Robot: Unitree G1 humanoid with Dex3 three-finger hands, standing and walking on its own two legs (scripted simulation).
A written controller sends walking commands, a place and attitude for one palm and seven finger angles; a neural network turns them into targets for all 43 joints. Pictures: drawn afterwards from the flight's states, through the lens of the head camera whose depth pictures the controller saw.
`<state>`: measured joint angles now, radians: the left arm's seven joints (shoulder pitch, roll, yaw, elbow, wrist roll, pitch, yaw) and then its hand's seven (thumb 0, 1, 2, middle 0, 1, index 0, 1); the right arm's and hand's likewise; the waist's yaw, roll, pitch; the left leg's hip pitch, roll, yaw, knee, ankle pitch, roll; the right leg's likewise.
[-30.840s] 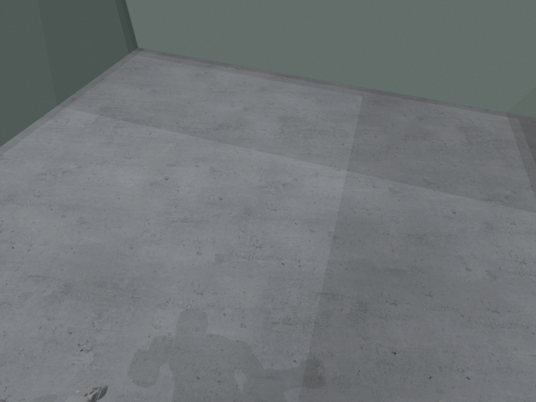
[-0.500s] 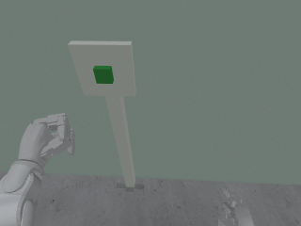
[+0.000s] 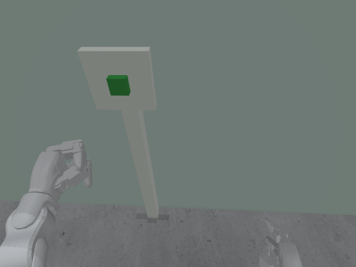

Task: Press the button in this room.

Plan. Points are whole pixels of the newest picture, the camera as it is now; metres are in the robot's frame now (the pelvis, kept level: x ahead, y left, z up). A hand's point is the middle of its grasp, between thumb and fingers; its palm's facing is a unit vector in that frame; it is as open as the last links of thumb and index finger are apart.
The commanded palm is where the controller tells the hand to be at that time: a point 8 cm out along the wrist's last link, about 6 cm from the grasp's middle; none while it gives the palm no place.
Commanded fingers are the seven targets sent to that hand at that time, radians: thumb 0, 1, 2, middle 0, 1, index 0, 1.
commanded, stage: aim a knuckle at the button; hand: left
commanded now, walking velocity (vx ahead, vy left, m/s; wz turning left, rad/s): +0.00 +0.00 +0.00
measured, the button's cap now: (119, 84) +0.56 +0.25 +0.16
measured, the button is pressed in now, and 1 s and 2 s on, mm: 0 0 0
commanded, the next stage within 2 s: none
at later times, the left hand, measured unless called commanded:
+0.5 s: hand (104, 137) +0.35 +0.22 +0.14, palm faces +0.10 -0.99 -0.02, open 3.1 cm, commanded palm +0.33 +0.27 +0.14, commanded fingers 0.00 0.90 0.90 -1.30 -1.50 -1.30 -1.50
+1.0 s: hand (116, 117) +0.43 +0.22 +0.13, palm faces +0.08 -1.00 -0.01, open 3.1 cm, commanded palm +0.41 +0.27 +0.13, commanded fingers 0.00 0.90 0.90 -1.30 -1.50 -1.30 -1.50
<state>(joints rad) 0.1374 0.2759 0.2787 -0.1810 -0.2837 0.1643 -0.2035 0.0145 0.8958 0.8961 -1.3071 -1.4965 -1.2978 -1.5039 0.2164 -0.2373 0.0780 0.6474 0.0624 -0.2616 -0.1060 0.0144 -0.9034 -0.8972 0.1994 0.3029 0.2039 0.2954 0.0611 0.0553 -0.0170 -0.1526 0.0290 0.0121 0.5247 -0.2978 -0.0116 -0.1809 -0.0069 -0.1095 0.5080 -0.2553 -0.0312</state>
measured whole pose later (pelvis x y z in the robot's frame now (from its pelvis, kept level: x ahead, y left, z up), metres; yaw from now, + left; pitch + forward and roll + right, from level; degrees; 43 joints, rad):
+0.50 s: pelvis +0.01 +0.01 +0.00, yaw -1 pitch -1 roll +0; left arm -0.22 0.30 0.30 0.24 -0.23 0.07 -0.19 0.01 0.90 0.90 -1.31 -1.50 -1.30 -1.50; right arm 0.24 -0.25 0.06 0.67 0.06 -0.21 -0.11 0.01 -0.90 -0.90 0.20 0.30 0.20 0.30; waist 0.02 0.03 -0.01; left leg -0.20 0.02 0.04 0.52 -0.31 0.00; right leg -0.25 -0.02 -0.08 0.53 -0.27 -0.02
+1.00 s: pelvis +0.02 +0.02 +0.00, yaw -2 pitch +4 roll +0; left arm -0.54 0.34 0.32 0.64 -0.17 -0.06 -0.17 0.02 0.90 0.90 -1.30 -1.50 -1.29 -1.50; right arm 0.31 -0.26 0.04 0.68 0.05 -0.13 -0.09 0.01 -0.90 -0.90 0.20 0.30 0.20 0.30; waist -0.02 0.02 -0.02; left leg -0.29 0.01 0.05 0.55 -0.33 0.01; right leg -0.33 -0.02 -0.07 0.54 -0.27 -0.01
